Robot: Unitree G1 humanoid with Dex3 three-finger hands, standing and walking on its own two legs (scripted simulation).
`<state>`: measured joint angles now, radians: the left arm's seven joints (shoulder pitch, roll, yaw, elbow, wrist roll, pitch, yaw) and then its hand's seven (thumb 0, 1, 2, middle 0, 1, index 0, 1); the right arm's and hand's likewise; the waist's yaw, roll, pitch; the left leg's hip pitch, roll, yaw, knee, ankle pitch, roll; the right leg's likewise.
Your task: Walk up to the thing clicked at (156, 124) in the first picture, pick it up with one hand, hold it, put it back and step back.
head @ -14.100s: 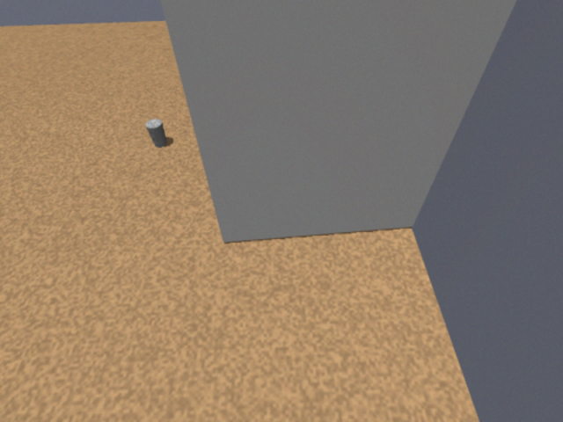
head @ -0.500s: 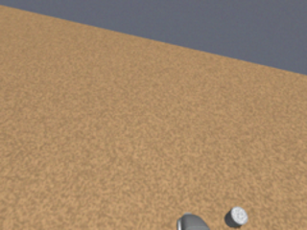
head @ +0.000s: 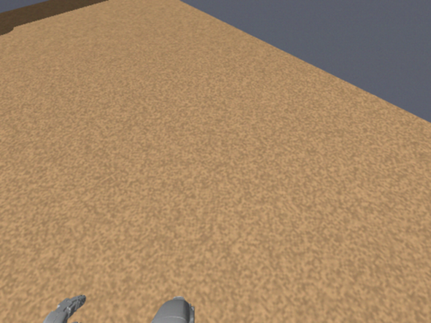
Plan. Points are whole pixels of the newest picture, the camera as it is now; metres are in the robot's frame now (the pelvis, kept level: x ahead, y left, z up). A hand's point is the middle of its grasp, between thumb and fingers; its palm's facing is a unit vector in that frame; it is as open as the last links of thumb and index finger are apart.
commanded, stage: walk up
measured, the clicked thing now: out of the picture -0.09 -0.39 -0.71
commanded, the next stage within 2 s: none
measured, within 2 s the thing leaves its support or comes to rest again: neither
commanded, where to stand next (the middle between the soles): +0.17 -0.01 m, yaw +62 degrees
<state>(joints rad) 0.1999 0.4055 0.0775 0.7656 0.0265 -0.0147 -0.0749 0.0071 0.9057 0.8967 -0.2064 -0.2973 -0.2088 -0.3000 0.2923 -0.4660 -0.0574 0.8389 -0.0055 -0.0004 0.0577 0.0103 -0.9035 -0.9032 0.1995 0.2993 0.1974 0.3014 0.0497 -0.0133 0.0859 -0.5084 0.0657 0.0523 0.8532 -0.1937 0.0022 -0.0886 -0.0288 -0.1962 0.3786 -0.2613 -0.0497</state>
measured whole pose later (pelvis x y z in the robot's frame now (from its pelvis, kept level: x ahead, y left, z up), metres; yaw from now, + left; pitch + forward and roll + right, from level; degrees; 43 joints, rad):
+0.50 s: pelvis +0.15 -0.08 -0.05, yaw +22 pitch -2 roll +0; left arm 0.20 0.41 0.04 0.69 -0.01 -0.01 -0.01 0.01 0.91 0.90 -0.21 -0.30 -0.21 -0.30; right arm 0.29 -0.41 -0.05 0.64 -0.04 0.04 0.01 0.01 -0.90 -0.90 0.21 0.30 0.20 0.30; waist -0.01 0.01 0.14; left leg -0.48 -0.05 -0.19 0.87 -0.35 -0.02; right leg -0.47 -0.08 0.01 0.77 -0.27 0.02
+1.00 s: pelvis +0.13 -0.09 -0.04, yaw +46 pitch -1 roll +0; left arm 0.24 0.51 0.08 0.86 0.00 0.01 0.01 0.01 0.91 0.90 -0.20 -0.30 -0.20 -0.30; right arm 0.35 -0.44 -0.07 0.80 -0.02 0.04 0.03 0.01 -0.90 -0.90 0.20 0.30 0.20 0.30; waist -0.02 -0.04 0.09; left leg -0.36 -0.04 -0.12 0.77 -0.40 -0.01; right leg -0.53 -0.11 -0.05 0.99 -0.47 0.00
